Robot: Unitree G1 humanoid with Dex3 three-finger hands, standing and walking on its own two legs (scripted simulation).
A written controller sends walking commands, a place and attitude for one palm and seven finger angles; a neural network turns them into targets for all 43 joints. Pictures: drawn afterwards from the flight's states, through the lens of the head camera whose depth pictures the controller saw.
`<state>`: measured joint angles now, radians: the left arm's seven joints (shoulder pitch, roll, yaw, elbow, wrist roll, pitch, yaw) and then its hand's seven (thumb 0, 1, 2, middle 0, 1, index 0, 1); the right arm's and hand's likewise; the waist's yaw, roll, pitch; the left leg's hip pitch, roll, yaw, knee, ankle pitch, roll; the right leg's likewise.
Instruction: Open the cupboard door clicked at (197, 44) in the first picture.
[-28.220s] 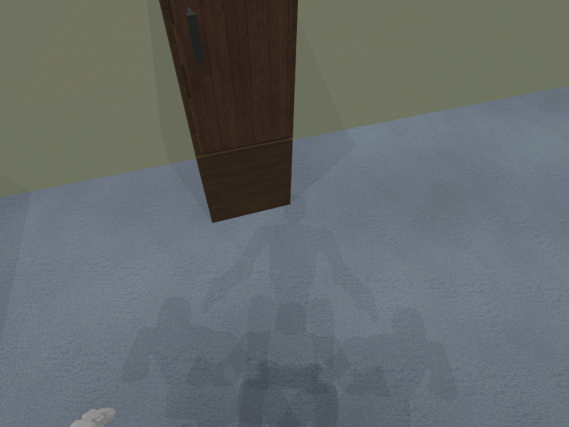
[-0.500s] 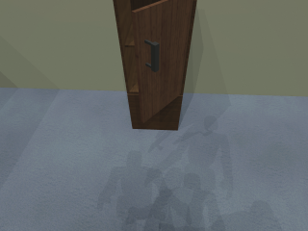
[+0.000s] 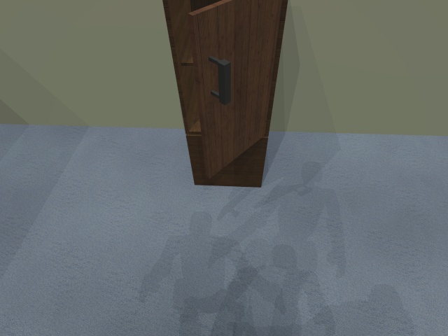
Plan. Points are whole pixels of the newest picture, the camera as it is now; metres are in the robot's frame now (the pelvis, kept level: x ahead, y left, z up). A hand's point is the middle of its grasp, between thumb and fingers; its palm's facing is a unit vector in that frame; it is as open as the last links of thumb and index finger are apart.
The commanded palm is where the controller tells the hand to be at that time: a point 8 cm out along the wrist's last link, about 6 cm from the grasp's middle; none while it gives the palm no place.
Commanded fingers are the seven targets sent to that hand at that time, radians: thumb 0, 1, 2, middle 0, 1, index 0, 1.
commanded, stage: look to check the result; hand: left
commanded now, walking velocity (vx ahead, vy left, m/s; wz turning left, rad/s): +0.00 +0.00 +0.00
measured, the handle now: (219, 80) +0.72 +0.06 +0.07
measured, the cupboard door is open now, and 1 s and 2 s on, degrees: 49 49 49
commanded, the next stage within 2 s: walk to a spot facing it in 0.10 s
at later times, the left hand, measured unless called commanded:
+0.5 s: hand out of the picture +0.08 +0.21 -0.17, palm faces -0.09 -0.95 -0.29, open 7.4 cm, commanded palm none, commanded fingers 0.00 0.90 0.90 -0.20 -0.30 -0.20 -0.30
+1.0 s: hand out of the picture +0.10 +0.16 -0.18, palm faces -0.33 -0.91 -0.26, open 7.4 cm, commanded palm none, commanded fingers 0.00 0.90 0.90 -0.20 -0.30 -0.20 -0.30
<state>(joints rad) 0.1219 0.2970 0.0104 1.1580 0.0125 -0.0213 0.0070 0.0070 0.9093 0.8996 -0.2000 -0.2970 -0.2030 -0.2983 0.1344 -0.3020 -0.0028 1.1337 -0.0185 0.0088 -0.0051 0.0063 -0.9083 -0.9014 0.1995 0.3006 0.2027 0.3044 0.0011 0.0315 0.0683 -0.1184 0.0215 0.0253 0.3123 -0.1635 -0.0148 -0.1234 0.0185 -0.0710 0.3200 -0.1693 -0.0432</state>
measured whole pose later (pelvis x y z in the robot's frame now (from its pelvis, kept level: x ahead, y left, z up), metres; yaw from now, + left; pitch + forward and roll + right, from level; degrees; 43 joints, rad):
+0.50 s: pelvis +0.01 +0.00 -0.01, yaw -6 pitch -1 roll +0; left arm 0.16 0.25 0.04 1.07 0.02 0.03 0.01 0.01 0.91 0.90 -0.20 -0.30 -0.20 -0.30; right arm 0.16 -0.25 -0.03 1.04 -0.02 0.04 -0.03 0.00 -0.91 -0.90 0.20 0.30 0.20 0.30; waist 0.00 0.03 0.07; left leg -0.17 0.08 0.11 0.47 -0.28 -0.03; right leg -0.20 0.07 0.02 0.45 -0.23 -0.05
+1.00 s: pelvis -0.02 -0.01 -0.01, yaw -23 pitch +1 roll +2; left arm 0.21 0.22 0.08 0.96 0.03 0.05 0.01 0.01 0.91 0.90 -0.20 -0.30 -0.20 -0.30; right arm 0.09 -0.21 -0.06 0.91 0.00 0.04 -0.03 0.01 -0.91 -0.90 0.20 0.30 0.20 0.30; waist 0.03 -0.03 0.12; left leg -0.38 0.03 0.02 0.81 -0.45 -0.05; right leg -0.33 0.06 0.15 0.52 -0.21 -0.04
